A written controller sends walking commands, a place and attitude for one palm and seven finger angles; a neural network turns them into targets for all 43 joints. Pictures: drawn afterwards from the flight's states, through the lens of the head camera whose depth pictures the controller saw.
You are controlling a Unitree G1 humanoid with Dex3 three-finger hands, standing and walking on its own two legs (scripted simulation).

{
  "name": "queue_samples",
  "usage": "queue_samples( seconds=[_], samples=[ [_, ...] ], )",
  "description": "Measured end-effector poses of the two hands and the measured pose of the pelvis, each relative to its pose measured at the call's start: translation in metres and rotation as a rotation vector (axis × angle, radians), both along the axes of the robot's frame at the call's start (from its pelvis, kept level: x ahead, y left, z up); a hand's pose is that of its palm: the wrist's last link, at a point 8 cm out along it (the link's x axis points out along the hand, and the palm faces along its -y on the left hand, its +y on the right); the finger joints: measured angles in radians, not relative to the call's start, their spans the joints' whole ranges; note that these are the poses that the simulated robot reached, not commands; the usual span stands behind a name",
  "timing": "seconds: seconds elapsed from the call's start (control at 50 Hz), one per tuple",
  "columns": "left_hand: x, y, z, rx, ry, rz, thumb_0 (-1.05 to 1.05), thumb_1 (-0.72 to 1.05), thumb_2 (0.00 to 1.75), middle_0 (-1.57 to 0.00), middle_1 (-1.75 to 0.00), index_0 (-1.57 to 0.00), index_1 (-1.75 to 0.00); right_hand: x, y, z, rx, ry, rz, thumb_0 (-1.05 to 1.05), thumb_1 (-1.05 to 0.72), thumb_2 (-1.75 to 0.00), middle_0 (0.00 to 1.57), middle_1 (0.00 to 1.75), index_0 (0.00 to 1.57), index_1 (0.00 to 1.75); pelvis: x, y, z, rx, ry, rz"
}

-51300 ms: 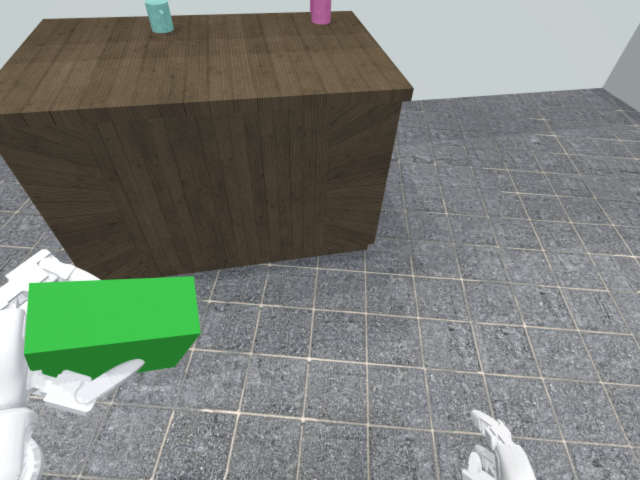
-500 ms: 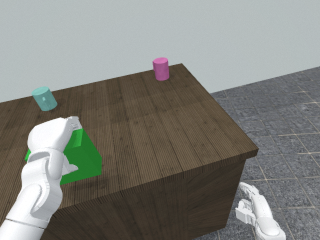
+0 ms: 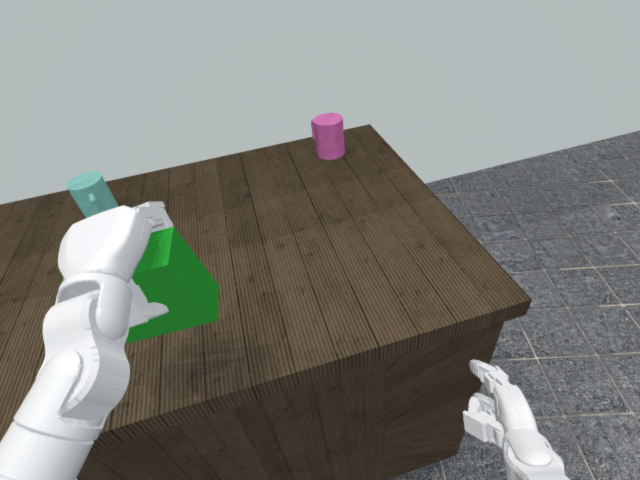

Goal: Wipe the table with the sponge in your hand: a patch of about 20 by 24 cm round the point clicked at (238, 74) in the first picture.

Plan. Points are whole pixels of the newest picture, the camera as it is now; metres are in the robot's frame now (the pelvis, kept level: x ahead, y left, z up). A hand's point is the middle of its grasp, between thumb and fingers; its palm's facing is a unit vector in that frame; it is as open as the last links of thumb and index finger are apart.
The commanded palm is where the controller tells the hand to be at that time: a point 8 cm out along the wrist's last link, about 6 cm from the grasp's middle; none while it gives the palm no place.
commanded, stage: lift the sponge slowly off the table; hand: left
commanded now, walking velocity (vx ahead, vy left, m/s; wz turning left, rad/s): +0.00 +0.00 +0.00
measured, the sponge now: (157, 297) +0.27 +0.26 +0.12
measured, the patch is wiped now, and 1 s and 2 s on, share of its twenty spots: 1.00 1.00 1.00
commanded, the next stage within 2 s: bring the sponge back beside the body in 0.22 s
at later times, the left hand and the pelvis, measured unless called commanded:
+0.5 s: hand (142, 266) +0.26 +0.25 +0.19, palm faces +0.25 -0.19 -0.95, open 9.8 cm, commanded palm +0.21 +0.26 +0.26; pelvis +0.00 +0.00 +0.00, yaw +0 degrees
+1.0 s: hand (118, 305) +0.23 +0.27 +0.17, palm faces +0.18 -0.13 -0.97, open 9.8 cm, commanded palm +0.18 +0.26 +0.24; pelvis -0.01 -0.01 +0.00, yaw +0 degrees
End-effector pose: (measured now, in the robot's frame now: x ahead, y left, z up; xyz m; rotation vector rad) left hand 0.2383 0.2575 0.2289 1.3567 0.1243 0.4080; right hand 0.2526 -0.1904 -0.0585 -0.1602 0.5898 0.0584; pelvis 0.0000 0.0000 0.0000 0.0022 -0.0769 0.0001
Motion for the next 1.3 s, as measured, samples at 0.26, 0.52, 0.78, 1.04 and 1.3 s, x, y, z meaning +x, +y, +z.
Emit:
queue_samples(
  seconds=[0.26,0.52,0.78,1.04,1.3],
  samples=[
    [-0.001,0.005,0.016,-0.023,-0.053,0.028,0.0,-0.5,1.07,-0.73,-1.38,-0.79,-1.32,0.01,0.018,0.008,0.021,-0.019,0.034,0.01,-0.9,-0.9,0.2,0.3,0.2,0.3,-0.001,0.003,0.001,-0.002,0.002,0.007],
    [-0.011,-0.006,0.009,-0.028,-0.04,0.0,0.0,-0.5,1.07,-0.73,-1.38,-0.79,-1.32,0.004,0.009,0.007,0.029,-0.008,0.026,0.01,-0.9,-0.9,0.2,0.3,0.2,0.3,0.0,-0.002,0.0,0.001,0.003,-0.01],
    [-0.038,0.008,-0.011,-0.015,0.033,0.071,0.0,-0.5,1.07,-0.73,-1.38,-0.78,-1.33,-0.003,-0.013,0.003,-0.024,-0.017,0.0,0.01,-0.91,-0.9,0.2,0.3,0.2,0.3,-0.007,-0.009,-0.003,-0.002,-0.017,0.007],
    [-0.046,0.008,-0.013,0.014,0.034,0.045,0.0,-0.5,1.07,-0.73,-1.38,-0.78,-1.33,-0.008,-0.008,0.004,-0.001,-0.038,0.006,0.01,-0.9,-0.9,0.2,0.3,0.2,0.3,-0.009,-0.011,-0.003,-0.002,-0.02,-0.005],
    [-0.07,0.014,-0.028,0.005,0.06,0.047,0.0,-0.5,1.07,-0.73,-1.37,-0.78,-1.33,-0.01,-0.005,0.003,-0.025,-0.035,0.014,0.01,-0.9,-0.9,0.2,0.3,0.2,0.3,-0.011,-0.006,-0.003,-0.006,-0.032,0.001]
  ],
)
